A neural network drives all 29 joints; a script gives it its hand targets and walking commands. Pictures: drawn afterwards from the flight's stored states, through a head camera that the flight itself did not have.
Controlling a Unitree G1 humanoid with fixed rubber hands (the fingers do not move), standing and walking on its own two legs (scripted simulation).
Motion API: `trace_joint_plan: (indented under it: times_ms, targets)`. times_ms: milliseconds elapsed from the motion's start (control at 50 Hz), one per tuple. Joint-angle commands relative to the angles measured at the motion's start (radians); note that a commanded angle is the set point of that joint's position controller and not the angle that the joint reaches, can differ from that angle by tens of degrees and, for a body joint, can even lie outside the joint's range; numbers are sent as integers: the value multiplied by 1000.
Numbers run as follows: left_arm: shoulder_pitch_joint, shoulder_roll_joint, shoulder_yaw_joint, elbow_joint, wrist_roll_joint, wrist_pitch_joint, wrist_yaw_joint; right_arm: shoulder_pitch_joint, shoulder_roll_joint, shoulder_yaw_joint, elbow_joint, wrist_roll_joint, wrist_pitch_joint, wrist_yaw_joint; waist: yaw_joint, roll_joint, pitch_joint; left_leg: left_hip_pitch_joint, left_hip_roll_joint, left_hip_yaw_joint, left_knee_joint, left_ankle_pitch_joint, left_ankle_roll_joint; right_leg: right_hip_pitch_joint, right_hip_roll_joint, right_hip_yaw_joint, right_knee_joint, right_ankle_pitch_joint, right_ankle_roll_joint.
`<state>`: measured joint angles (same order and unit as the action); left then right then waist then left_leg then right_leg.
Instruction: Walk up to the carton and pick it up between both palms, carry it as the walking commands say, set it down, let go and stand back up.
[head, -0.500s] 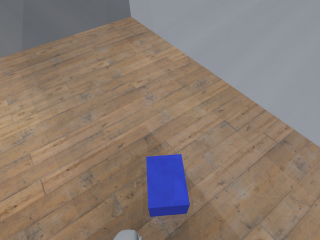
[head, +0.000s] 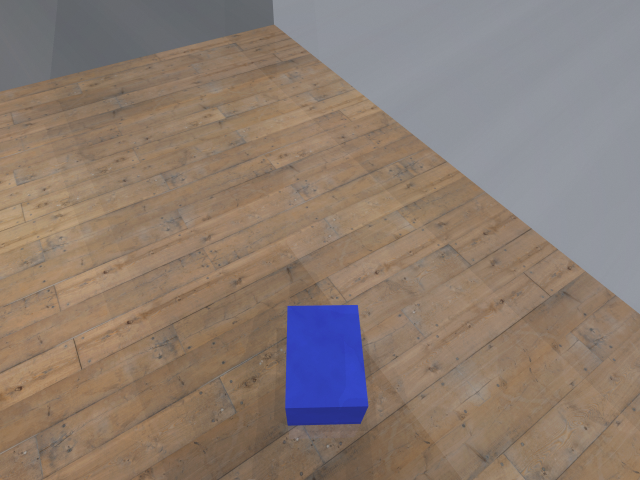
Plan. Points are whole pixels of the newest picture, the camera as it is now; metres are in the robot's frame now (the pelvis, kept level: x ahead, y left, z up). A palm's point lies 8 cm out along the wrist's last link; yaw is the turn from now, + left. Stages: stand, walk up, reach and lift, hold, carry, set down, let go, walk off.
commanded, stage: walk up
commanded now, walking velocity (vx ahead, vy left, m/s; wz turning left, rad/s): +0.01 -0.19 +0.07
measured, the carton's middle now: (323, 364) +0.50 -0.01 -0.67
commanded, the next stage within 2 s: none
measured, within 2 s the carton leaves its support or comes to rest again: neither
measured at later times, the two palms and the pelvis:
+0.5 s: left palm out of the picture +0.07 +0.23 -0.12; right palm out of the picture +0.07 -0.28 -0.11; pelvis +0.00 -0.02 +0.01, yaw +1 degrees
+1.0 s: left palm out of the picture +0.02 +0.22 -0.12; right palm out of the picture +0.05 -0.28 -0.12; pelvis -0.01 -0.03 +0.01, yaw +1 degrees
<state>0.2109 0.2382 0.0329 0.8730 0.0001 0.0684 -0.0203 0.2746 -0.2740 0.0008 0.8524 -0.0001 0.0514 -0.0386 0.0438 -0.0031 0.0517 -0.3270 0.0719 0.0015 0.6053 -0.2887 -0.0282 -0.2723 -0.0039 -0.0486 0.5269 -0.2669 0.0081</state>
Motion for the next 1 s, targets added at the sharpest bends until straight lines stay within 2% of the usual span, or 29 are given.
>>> trace_joint_plan:
  times_ms: [0,20,40,80,160,200,220,240,260,280,300,320,360,460,520,540,560,600,620,660,680,720,800,820,880,900,920,940,980]
  targets:
    - [127,200,45,-37,32,-24,7,-22,-41,-75,-85,-27,16,-17,21,-193,-39,-219,-49,1,385,-299,19,90,-330,351,-295,147,-150]
    - [55,187,35,-55,40,-21,11,-37,-43,-77,-88,-25,21,-11,-1,-233,16,-160,-66,-8,488,-282,10,-62,-308,306,-317,36,-193]
    - [2,156,28,-79,42,-25,16,-14,-60,-82,-80,-30,21,-2,-18,-177,16,-130,-61,-10,533,-228,-2,-81,-277,285,-333,-63,-189]
    - [4,121,19,-79,39,-37,35,2,-52,-77,-67,-40,11,9,-30,-105,-8,-154,-57,20,481,-137,-11,22,-209,206,-268,80,-163]
    - [106,150,34,-35,39,-37,38,-33,-17,-41,-67,-15,-3,8,-7,-183,-94,-31,-59,62,122,-192,-4,140,-195,160,-139,429,-166]
    - [101,147,42,-15,33,-26,37,51,-10,-50,-52,-12,-14,-10,-48,-209,-99,86,-74,112,-96,-41,-10,107,-152,144,-55,486,-140]
    - [62,133,47,-26,25,-19,33,140,-23,-59,-22,-14,-25,-14,-90,-190,-103,171,-54,112,-185,71,-3,68,-130,104,-5,406,-111]
    - [50,97,32,-47,18,-20,28,183,-90,-77,-5,-21,-33,-19,-111,-49,-71,277,91,-37,-229,115,41,-98,-79,76,85,257,-62]
    - [11,57,15,-93,21,-18,19,200,-207,-106,-14,-30,-31,-23,-116,234,-15,295,363,-409,-304,302,136,-313,43,-30,286,-110,9]
    - [-17,86,35,-107,11,-6,21,174,-227,-111,-46,-15,-29,-20,-107,207,-5,202,455,-510,-329,358,234,-306,18,59,447,-299,24]
    - [-31,113,40,-110,8,1,15,130,-216,-105,-56,-14,-27,-21,-95,160,3,178,428,-472,-325,318,263,-309,-3,96,554,-267,24]
    - [-5,98,37,-88,10,-6,12,52,-172,-89,-64,-16,-33,-24,-69,124,-24,150,376,-367,-307,315,234,-282,-29,109,583,-225,14]
    - [29,95,26,-73,12,-11,-2,1,-142,-74,-63,-26,-39,-19,-46,160,-36,170,270,-211,-272,451,160,-241,-37,64,466,-170,30]
    - [-11,72,10,-74,3,-4,-10,44,-164,-105,-52,-28,-31,-18,-68,262,-68,194,258,-189,-209,519,151,-107,-30,28,152,-193,32]
    - [152,64,11,-8,8,-20,1,-40,-133,-99,-80,-29,-11,-10,12,239,-89,34,182,-129,-121,235,85,180,-11,7,-160,46,-9]
    - [155,122,30,1,8,-28,3,-2,-78,-86,-72,-21,-7,-5,23,7,-103,-75,84,-75,13,96,55,259,-125,155,-209,131,-28]
    - [141,191,40,-2,13,-33,9,1,-13,-68,-94,-18,4,0,19,-296,-53,-179,-50,31,233,-272,11,193,-316,359,-285,284,-90]
    - [67,181,30,-29,22,-41,22,-21,-38,-75,-95,-20,11,0,-8,-203,-23,-128,-51,-41,415,-281,1,51,-316,350,-300,202,-177]
    - [68,135,9,-22,21,-63,28,-20,-52,-77,-56,-17,10,14,-31,3,-10,-117,-25,-87,345,-182,-15,52,-322,386,-310,150,-130]
    - [39,107,-5,-31,16,-82,36,43,-44,-70,-12,-25,5,35,-43,-93,-33,-85,-35,-64,284,-77,-14,71,-259,331,-290,175,-105]
    - [73,116,-5,-21,19,-85,34,29,-46,-64,-1,-24,7,38,-33,-81,-64,-70,-55,-62,260,-77,-13,112,-257,333,-288,192,-85]
    - [120,121,-3,-12,16,-87,39,28,-40,-59,0,-21,5,35,-20,-83,-83,-71,-47,-55,220,-101,-26,159,-272,326,-261,325,-107]
    - [116,131,6,-13,27,-73,41,-2,-19,-42,-17,-13,-2,29,0,-161,-74,-6,-54,-24,35,-148,-21,138,-246,277,-261,275,-153]
    - [116,126,6,-14,29,-67,42,-6,-14,-37,-4,-9,-3,31,-9,-114,-66,40,-74,-7,-24,-108,-14,134,-227,268,-257,231,-138]
    - [80,132,9,-15,27,-55,36,64,-11,-27,18,-4,-14,24,-56,-123,-41,178,-94,53,-226,82,-6,30,-186,224,-235,96,-105]
    - [76,95,4,-27,20,-56,32,92,-25,-30,28,-5,-24,24,-61,-75,-72,223,-41,23,-261,122,10,15,-162,197,-223,42,-75]
    - [79,66,-9,-39,18,-62,30,93,-65,-37,36,-10,-34,19,-69,53,-74,227,32,-55,-294,108,28,-24,-119,154,-172,-2,-63]
    - [71,42,-7,-44,19,-60,24,48,-84,-37,27,-12,-35,25,-45,99,-31,150,106,-180,-363,70,60,-27,-42,80,-122,-71,-33]
    - [111,26,-7,-27,19,-65,25,5,-90,-34,31,-3,-44,21,-20,143,-38,137,137,-179,-365,123,76,39,-14,39,-105,20,-19]
